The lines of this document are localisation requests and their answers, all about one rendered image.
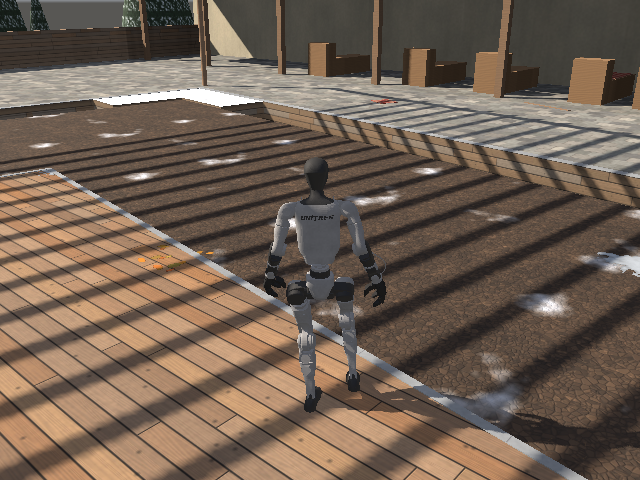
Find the right robot upper arm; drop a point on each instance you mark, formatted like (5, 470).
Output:
(349, 210)

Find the robot right hand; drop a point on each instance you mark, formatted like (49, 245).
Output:
(380, 291)

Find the left robot shin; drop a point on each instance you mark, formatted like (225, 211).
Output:
(307, 360)

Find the robot left hand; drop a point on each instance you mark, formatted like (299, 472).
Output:
(276, 283)

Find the robot left forearm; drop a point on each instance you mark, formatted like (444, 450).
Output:
(272, 264)

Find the robot right forearm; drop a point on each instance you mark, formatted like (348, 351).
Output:
(370, 265)

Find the left robot foot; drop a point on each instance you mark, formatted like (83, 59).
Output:
(310, 404)

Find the left robot upper arm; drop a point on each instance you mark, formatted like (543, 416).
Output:
(286, 211)

